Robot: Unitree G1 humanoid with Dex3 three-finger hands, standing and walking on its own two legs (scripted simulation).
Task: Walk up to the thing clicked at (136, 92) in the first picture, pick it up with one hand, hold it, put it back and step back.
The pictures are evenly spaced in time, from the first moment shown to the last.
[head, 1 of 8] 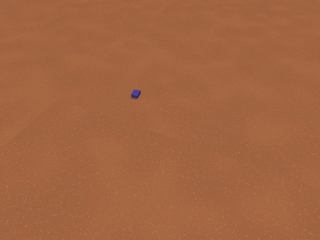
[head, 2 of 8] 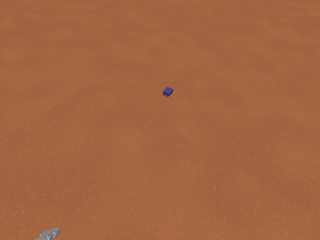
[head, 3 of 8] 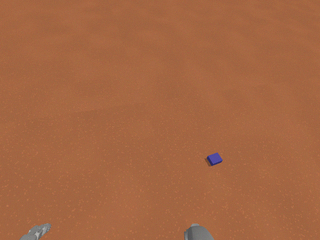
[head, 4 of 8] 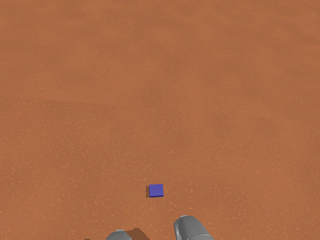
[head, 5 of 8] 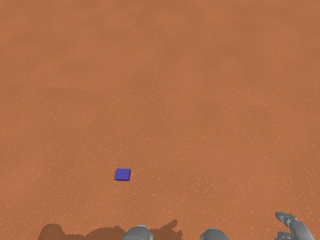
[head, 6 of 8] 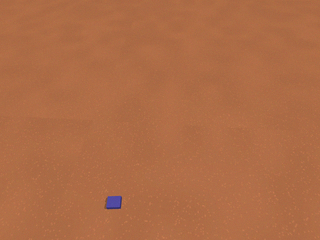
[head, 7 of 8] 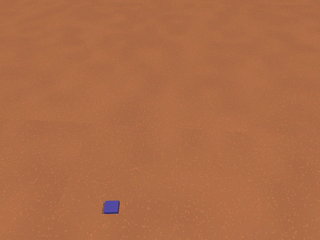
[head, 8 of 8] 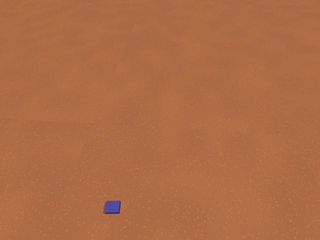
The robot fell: no
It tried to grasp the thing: no
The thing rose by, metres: 0.00
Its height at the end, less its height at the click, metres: +0.00
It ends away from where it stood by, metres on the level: 0.00
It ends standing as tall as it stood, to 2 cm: yes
